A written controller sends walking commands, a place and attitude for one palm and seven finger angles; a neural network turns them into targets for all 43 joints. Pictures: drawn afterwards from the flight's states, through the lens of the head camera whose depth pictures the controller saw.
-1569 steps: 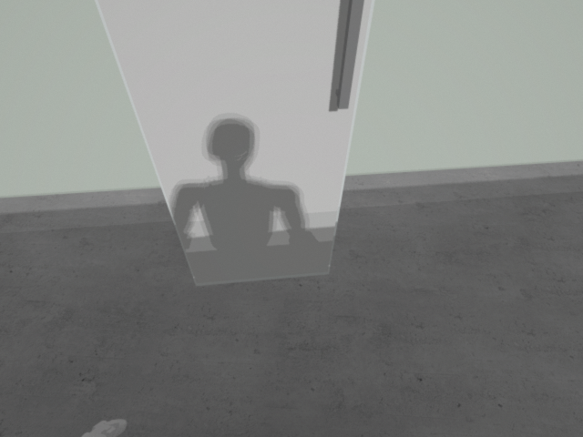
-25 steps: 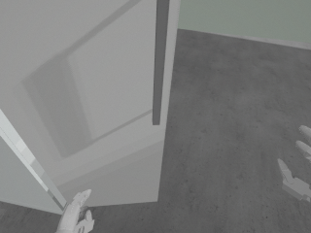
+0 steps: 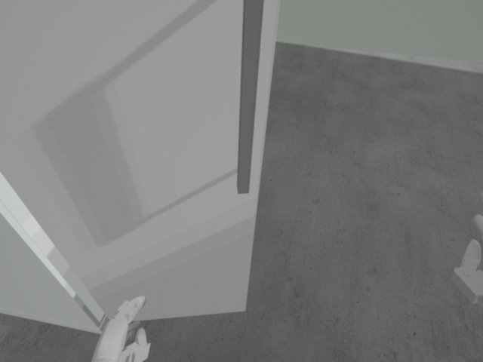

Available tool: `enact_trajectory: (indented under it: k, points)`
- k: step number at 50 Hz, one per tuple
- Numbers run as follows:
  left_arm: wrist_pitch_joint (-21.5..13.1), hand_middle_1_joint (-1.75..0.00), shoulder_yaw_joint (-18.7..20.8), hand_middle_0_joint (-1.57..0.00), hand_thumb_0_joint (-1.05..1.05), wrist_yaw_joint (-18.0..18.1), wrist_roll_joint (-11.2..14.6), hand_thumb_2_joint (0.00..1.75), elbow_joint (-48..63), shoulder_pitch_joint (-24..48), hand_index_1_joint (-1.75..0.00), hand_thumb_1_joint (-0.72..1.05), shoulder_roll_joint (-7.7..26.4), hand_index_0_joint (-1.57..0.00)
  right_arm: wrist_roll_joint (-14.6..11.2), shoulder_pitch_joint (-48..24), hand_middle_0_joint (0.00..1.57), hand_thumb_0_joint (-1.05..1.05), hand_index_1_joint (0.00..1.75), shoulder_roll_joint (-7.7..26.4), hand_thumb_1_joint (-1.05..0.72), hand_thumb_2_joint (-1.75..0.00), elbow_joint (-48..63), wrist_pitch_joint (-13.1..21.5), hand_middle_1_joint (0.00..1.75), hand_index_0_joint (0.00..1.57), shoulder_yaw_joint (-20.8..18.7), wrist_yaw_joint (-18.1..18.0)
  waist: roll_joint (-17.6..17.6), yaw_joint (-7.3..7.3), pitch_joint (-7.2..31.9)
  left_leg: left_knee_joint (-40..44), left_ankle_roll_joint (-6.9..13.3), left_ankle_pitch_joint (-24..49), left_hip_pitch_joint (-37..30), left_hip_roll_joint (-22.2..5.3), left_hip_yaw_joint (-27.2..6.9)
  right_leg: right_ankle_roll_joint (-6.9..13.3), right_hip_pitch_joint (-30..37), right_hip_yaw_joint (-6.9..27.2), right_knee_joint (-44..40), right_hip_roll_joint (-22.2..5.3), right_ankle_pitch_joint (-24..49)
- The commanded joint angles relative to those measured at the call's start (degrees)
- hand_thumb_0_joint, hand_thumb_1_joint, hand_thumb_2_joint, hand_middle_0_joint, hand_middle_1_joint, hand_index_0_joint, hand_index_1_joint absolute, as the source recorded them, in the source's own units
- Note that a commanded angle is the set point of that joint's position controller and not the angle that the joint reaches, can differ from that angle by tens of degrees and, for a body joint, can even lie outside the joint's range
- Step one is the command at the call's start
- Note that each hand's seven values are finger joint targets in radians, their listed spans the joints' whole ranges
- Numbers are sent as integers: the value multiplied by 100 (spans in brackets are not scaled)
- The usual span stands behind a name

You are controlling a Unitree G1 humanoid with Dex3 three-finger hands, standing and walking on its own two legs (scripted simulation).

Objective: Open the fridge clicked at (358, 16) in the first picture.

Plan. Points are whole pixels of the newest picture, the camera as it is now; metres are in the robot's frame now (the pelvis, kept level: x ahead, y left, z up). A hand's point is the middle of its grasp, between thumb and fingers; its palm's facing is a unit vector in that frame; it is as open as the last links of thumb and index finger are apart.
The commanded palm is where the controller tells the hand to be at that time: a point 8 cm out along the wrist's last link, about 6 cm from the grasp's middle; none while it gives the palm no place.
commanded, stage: step back with the hand held close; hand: right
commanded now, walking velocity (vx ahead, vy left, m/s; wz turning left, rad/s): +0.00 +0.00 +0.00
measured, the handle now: (245, 102) +0.44 +0.00 +0.24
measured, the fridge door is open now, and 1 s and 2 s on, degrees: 74 74 74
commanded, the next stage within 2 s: stop stepping back and stand still in 1.44 s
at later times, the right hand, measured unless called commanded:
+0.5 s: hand (477, 293) +0.17 -0.27 +0.16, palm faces +0.38 +0.79 -0.48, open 7.4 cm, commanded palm +0.11 -0.31 +0.17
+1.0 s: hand out of the picture +0.11 -0.28 +0.17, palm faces +0.47 +0.74 -0.47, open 7.4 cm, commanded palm +0.04 -0.31 +0.17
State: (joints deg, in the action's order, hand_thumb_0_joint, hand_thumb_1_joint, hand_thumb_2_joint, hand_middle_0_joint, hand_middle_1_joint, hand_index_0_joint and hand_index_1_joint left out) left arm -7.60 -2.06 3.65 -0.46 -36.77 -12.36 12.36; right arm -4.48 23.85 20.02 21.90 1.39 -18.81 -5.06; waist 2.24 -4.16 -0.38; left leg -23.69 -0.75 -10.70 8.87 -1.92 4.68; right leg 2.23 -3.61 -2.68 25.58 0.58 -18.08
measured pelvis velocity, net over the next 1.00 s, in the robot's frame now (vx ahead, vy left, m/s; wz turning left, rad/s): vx -0.09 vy -0.01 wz -0.02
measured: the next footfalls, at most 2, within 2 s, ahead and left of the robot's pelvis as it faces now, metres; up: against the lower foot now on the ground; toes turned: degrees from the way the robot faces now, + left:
right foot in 1.50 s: -0.15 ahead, -0.12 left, +0.00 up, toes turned -1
left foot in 1.76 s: -0.20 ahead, +0.08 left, +0.00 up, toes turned +1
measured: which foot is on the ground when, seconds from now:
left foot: down 0.00-1.00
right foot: down 0.00-1.00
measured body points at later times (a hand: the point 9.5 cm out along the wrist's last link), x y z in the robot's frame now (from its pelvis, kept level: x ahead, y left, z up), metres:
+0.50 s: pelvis -0.04 -0.01 -0.01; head -0.04 -0.02 +0.44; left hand +0.13 +0.24 -0.07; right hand +0.14 -0.31 +0.18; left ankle +0.03 +0.13 -0.74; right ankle -0.04 -0.09 -0.74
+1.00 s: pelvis -0.09 -0.01 -0.02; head -0.08 -0.04 +0.42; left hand +0.07 +0.23 -0.09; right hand +0.08 -0.32 +0.19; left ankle -0.03 +0.13 -0.74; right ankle -0.04 -0.09 -0.74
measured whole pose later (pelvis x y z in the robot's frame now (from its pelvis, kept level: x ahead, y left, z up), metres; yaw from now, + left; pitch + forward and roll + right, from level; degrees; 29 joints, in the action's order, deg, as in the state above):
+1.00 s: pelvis -0.09 -0.01 -0.02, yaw -1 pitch +0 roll +2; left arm -5.9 -0.1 3.7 -1.0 -32.5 -14.7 11.8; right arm 0.0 26.9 25.5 30.4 17.1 -29.3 -6.9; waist -2.6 -0.3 -1.4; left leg -37.3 -1.8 -14.5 23.6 1.2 -2.5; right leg 3.8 -24.9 -2.0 40.7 1.3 -16.4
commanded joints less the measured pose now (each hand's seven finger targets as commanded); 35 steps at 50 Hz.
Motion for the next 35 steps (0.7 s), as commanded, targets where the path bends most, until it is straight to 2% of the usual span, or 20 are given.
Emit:
enact_trajectory:
  k: [1, 2, 3, 4, 5, 7, 9, 13, 16, 18, 20, 21, 25, 30, 31, 33, 35]
  points:
    - [-368, -30, 284, -20, 0, 90, 27, 90, 937, 785, -30, 90, 698, -20, 37, -538, 20, 0, 30, 1092, -90, -90, 1273, 387, 30, 20, -693, -94, 216, -50, 474, 135, 183, 854, -771, 135, -234, -184, -722, 305, -528, -136, 1742]
    - [-374, -30, 288, -20, 0, 91, 29, 90, 962, 783, -30, 90, 687, -20, 11, -634, 20, 0, 30, 1218, -90, -90, 1486, 411, 30, 20, -816, -108, 234, -66, 600, 117, 185, 964, -863, 128, -251, -177, -683, 313, -507, -134, 1830]
    - [-275, -30, 252, -20, 0, 93, 100, 90, 1298, 692, -30, 90, 739, -20, 25, -1634, 20, 0, 30, 1996, -90, -90, 2161, 789, 30, 20, -1612, -186, 111, 206, 151, 325, 180, 1188, -464, -191, -911, -14, -1254, 340, -428, -307, 1000]
    - [-195, -30, 248, -20, 0, 136, 60, 90, 1103, 591, -30, 90, 631, -20, 21, -840, 20, 0, 30, 1466, -90, -90, 1428, 865, 30, 20, -1268, -163, -373, 248, 185, 383, 229, 1134, -287, -342, -938, 0, -1159, 399, -321, -250, 858]
    - [-129, -30, 276, -20, 0, 128, 42, 90, 1114, 621, -30, 90, 664, -20, 55, -403, 20, 0, 30, 1167, -90, -90, 1180, 833, 30, 20, -987, -132, -521, 261, 119, 465, 231, 1102, -47, -379, -1006, 8, -1043, 359, -250, -234, 892]
    - [-32, -30, 310, -20, 0, 129, 13, 90, 1155, 615, -30, 90, 719, -20, 103, -246, 20, 0, 30, 1063, -90, -90, 1222, 894, 30, 20, -875, -123, -183, 278, 387, 293, 231, 1446, -106, -430, -962, -26, -995, 327, -212, -270, 1257]
    - [44, -30, 350, -20, 0, 134, 9, 90, 1189, 613, -30, 90, 776, -20, 138, -50, 20, 0, 30, 997, -90, -90, 1203, 958, 30, 20, -795, -145, 92, 282, 688, 10, 185, 1778, -222, -400, -847, -36, -972, 331, -240, -356, 1689]
    - [216, -30, 421, -20, 0, 155, 27, 90, 1376, 669, -30, 90, 793, -20, 177, 275, 20, 0, 30, 1240, -90, -90, 1538, 1033, 30, 20, -1040, -196, 12, 256, 1226, -535, 113, 2457, -558, -322, -723, -26, -1102, 438, -198, -502, 2376]
    - [309, -30, 457, -20, 0, 189, 36, 90, 1480, 719, -30, 90, 772, -20, 190, 414, 20, 0, 30, 1555, -90, -90, 1763, 1091, 30, 20, -1395, -248, -52, 235, 1306, -796, 85, 2575, -682, -298, -737, 23, -1408, 546, -223, -539, 2254]
    - [358, -30, 464, -20, 0, 203, 51, 90, 1563, 705, -30, 90, 755, -20, 185, 471, 20, 0, 30, 1472, -90, -90, 1839, 1115, 30, 20, -1359, -254, -67, 261, 1183, -904, 73, 2526, -734, -280, -797, 64, -1724, 578, -251, -564, 1916]
    - [358, -30, 478, -20, 0, 217, 60, 90, 1583, 670, -30, 90, 769, -20, 189, 451, 20, 0, 30, 1454, -90, -90, 1820, 1149, 30, 20, -1378, -265, -38, 269, 1004, -1000, 48, 2274, -751, -243, -847, 131, -2108, 642, -356, -606, 1361]
    - [344, -30, 487, -20, 0, 225, 45, 90, 1580, 687, -30, 90, 804, -20, 210, 382, 20, 0, 30, 1493, -90, -90, 1848, 1165, 30, 20, -1411, -268, 107, 259, 899, -1056, 36, 2105, -767, -211, -853, 168, -2321, 711, -442, -632, 1102]
    - [269, -30, 482, -20, 0, 227, 61, 90, 1558, 592, -30, 90, 836, -20, 249, 194, 20, 0, 30, 1278, -90, -90, 1638, 1242, 30, 20, -1239, -265, 231, 289, 491, -1319, 5, 1361, -780, -130, -876, 310, -3130, 768, -669, -751, -187]
    - [165, -30, 497, -20, 0, 210, 74, 90, 1509, 461, -30, 90, 886, -20, 371, -247, 20, 0, 30, 1153, -90, -90, 1508, 1355, 30, 20, -1080, -278, -57, 340, 119, -1228, 59, 189, -539, -188, -1108, 435, -3861, 848, -580, -698, -1893]
    - [143, -30, 512, -20, 0, 215, 55, 90, 1495, 465, -30, 90, 893, -20, 398, -335, 20, 0, 30, 1285, -90, -90, 1578, 1396, 30, 20, -1189, -293, -145, 328, 133, -1055, 77, -32, -444, -229, -1222, 440, -3831, 830, -468, -649, -2000]
    - [105, -30, 507, -20, 0, 188, 54, 90, 1479, 390, -30, 90, 866, -20, 398, -399, 20, 0, 30, 1235, -90, -90, 1631, 1443, 30, 20, -1110, -299, -517, 354, 143, -580, 169, -713, 73, -412, -1505, 376, -3511, 748, -28, -468, -2048]
    - [71, -30, 496, -20, 0, 158, 20, 90, 1450, 360, -30, 90, 851, -20, 398, -454, 20, 0, 30, 1322, -90, -90, 1794, 1503, 30, 20, -1152, -323, -593, 376, 175, -188, 272, -1335, 532, -571, -1720, 335, -3155, 751, 279, -361, -1974]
